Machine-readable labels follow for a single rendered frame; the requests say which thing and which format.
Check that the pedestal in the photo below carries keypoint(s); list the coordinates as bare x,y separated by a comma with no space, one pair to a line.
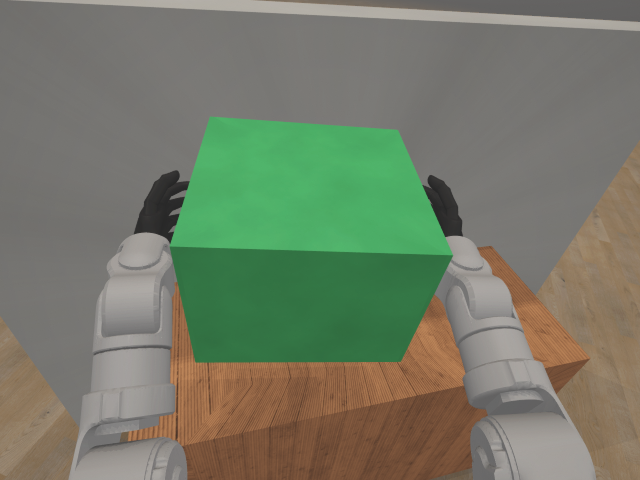
408,420

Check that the right robot hand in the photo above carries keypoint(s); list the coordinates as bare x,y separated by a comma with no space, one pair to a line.
444,206

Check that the robot left forearm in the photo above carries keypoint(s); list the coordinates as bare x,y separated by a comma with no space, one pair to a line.
130,384

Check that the robot left upper arm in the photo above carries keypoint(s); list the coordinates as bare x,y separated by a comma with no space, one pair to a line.
158,458

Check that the robot right upper arm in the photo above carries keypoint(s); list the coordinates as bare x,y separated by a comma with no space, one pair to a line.
528,446

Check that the carton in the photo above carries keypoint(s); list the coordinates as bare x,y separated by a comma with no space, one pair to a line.
303,242

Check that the robot right forearm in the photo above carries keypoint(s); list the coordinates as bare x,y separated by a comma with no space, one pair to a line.
502,376

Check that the left robot hand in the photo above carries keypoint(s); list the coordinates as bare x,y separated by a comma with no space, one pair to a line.
154,216

